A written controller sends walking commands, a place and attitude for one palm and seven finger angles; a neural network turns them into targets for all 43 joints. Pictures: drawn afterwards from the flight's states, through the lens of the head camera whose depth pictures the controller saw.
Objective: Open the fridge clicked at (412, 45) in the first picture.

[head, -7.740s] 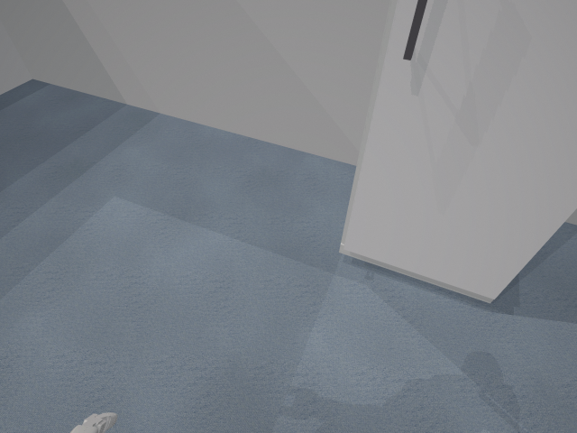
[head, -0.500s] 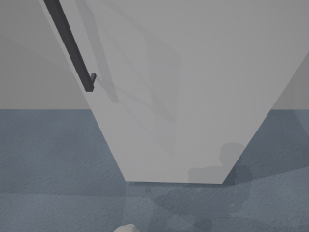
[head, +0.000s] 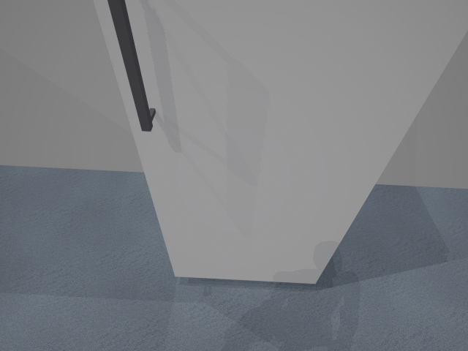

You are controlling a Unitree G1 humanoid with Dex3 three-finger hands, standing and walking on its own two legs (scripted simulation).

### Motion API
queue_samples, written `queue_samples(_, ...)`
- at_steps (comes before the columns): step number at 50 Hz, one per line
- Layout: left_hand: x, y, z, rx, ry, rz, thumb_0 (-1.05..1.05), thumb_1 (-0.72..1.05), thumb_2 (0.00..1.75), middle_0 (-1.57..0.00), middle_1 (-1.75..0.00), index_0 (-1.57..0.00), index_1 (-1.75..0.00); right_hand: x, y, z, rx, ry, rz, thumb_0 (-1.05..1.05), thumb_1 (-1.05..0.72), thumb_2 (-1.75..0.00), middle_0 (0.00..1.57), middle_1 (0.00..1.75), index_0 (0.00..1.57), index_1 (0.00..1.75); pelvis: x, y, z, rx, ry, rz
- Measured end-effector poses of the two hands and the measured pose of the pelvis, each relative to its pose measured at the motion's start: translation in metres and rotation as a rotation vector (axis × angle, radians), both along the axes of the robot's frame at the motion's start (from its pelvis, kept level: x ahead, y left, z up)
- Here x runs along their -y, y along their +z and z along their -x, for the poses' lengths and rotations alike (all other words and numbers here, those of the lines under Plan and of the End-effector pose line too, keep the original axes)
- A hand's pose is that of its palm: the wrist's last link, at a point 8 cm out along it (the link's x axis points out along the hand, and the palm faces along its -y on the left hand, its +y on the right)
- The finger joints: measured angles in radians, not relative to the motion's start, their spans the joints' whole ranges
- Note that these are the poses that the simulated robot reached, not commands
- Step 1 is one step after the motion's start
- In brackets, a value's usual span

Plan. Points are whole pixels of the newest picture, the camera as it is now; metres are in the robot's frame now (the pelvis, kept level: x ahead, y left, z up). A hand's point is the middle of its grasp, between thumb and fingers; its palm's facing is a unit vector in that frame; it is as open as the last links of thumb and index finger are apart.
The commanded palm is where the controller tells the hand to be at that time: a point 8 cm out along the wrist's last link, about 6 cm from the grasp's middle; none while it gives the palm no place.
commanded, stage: come to a stop and stand still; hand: left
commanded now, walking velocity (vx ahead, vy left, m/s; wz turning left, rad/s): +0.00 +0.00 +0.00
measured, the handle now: (134, 54) +0.49 +0.21 +0.27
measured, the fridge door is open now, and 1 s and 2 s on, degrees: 0 0 0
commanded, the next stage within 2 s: look again from close up in 0.80 s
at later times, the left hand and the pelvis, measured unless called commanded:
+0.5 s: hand out of the picture -0.03 +0.16 -0.18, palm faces +0.07 -0.99 -0.13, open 7.4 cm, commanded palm none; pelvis +0.00 +0.02 +0.00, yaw +0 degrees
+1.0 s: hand out of the picture +0.00 +0.18 -0.18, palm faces +0.02 -0.98 -0.17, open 7.4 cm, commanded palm none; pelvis +0.02 +0.02 -0.01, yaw +0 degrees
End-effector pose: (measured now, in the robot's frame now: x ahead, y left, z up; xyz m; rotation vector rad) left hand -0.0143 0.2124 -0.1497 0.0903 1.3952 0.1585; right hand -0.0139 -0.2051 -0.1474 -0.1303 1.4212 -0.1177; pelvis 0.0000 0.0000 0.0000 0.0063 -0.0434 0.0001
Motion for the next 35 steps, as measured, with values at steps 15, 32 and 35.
queue_samples(15,-0.002,-0.003,0.023,-0.044,0.015,0.017,0.0,0.91,0.9,-0.2,-0.3,-0.2,-0.3,-0.03,0.002,0.064,-0.13,-0.048,-0.04,0.01,-0.91,-0.9,0.19,0.3,0.2,0.3,-0.01,-0.001,0.009,-0.026,0.003,0.001)
queue_samples(32,-0.003,-0.002,0.012,-0.04,0.016,0.031,0.0,0.91,0.9,-0.2,-0.3,-0.2,-0.3,-0.038,-0.001,0.009,-0.012,-0.02,-0.034,0.01,-0.91,-0.9,0.19,0.3,0.2,0.3,-0.021,-0.001,-0.005,-0.029,0.002,-0.001)
queue_samples(35,-0.005,-0.001,0.007,-0.033,0.017,0.025,0.0,0.91,0.9,-0.2,-0.3,-0.2,-0.3,-0.035,-0.002,0.003,-0.01,-0.011,-0.026,0.02,-0.92,-0.9,0.19,0.3,0.2,0.3,-0.022,-0.001,-0.009,-0.027,0.002,-0.001)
